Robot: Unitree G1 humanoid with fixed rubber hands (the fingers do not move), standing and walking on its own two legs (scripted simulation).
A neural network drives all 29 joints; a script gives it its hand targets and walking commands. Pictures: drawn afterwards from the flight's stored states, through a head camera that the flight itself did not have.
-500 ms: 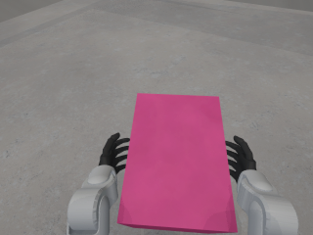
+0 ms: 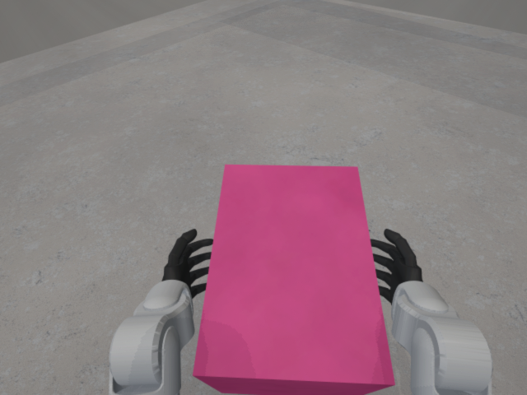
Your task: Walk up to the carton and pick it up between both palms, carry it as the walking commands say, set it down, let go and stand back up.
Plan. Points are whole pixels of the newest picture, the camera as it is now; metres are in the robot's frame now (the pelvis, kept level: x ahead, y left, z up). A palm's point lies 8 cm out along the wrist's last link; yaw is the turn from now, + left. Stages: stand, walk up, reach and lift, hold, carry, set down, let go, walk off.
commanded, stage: carry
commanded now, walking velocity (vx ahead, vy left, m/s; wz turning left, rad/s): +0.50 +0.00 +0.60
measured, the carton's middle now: (288, 282) +0.28 +0.00 +0.03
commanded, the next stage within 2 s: none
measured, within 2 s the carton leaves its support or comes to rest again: neither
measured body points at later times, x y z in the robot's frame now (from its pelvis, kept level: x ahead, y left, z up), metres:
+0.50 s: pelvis +0.33 +0.01 +0.02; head +0.32 +0.00 +0.47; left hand +0.50 +0.24 +0.11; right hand +0.62 -0.03 +0.10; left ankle +0.15 +0.03 -0.63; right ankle +0.43 -0.07 -0.71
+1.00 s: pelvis +0.59 +0.21 +0.01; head +0.61 +0.22 +0.46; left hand +0.71 +0.48 +0.08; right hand +0.88 +0.23 +0.07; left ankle +0.60 +0.28 -0.71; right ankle +0.51 -0.02 -0.59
